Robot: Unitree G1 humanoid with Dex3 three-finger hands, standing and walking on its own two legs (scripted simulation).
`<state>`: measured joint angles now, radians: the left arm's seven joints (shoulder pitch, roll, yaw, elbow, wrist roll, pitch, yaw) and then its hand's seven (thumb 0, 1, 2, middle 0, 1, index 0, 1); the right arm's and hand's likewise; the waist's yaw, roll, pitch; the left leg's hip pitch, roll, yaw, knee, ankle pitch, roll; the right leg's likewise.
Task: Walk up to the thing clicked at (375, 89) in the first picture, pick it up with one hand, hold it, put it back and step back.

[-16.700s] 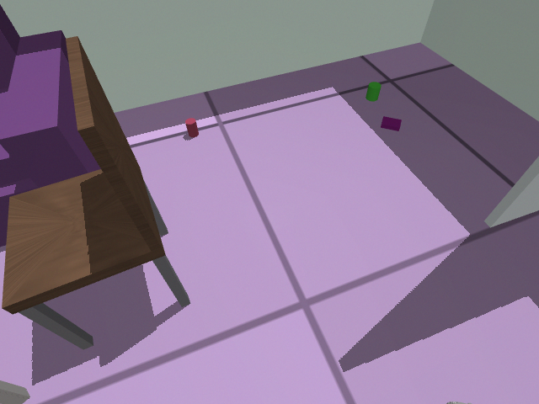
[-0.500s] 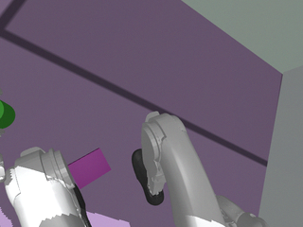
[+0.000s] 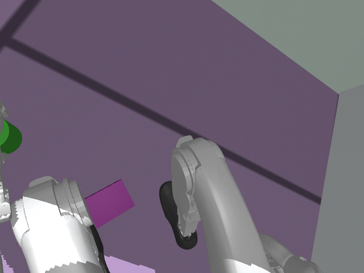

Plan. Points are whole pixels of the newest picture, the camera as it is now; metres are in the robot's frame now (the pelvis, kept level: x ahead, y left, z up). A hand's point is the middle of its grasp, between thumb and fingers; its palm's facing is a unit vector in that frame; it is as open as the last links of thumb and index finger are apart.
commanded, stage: settle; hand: left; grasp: from above
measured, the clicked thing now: out of the picture +0.44 +0.30 -0.25
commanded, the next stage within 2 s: lift in 0.62 s
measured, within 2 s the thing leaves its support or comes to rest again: leaves its support in 0.10 s
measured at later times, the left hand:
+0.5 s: hand out of the picture +0.41 +0.31 -0.13, palm faces -0.46 -0.12 -0.88, open 10.5 cm
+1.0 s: hand out of the picture +0.40 +0.31 -0.07, palm faces -0.45 -0.11 -0.89, open 10.3 cm
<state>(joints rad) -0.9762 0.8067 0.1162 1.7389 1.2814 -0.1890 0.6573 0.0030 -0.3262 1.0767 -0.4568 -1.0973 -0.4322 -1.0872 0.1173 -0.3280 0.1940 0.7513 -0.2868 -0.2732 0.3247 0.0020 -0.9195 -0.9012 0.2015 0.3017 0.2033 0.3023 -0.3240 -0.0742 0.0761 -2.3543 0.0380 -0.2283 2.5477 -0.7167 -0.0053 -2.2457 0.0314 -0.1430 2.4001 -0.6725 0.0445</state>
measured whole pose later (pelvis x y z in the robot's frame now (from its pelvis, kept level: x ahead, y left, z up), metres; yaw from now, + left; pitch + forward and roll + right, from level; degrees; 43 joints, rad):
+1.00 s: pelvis -0.01 -0.01 +0.07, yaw +7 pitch +35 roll -6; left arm -0.82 0.57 0.01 1.25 1.15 -0.08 0.29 -0.01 -0.14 0.76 -0.63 -0.76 -0.63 -0.78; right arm 0.19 -0.28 0.00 0.75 -0.09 -0.04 0.13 0.00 -0.92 -0.90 0.20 0.30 0.21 0.30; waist -0.17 0.05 -0.14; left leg -2.21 0.03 -0.10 2.26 -0.66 0.00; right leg -2.14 -0.01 -0.05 2.20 -0.66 0.02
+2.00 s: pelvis +0.03 +0.00 +0.37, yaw +11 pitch +17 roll -2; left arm -0.33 0.40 -0.17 0.83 1.00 0.04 0.15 -0.01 -0.13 0.74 -0.63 -0.74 -0.63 -0.76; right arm 0.24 -0.25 -0.03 0.73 0.03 0.01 -0.05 0.01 -0.92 -0.90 0.20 0.30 0.21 0.30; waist -0.07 0.04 -0.15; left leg -1.02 0.05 -0.01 1.21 -0.49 0.00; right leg -0.98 -0.01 -0.01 1.17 -0.48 0.02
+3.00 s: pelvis +0.08 +0.01 +0.46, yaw +10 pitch +5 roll +0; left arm -0.27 0.37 -0.21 0.77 1.01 0.03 0.07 -0.01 -0.12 0.74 -0.62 -0.75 -0.62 -0.77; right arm 0.25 -0.26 -0.06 0.71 0.04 0.05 -0.03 0.01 -0.91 -0.90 0.20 0.30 0.21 0.30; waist -0.02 0.04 -0.06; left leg -0.40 0.03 0.04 0.63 -0.32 0.00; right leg -0.39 -0.02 0.02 0.62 -0.31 0.02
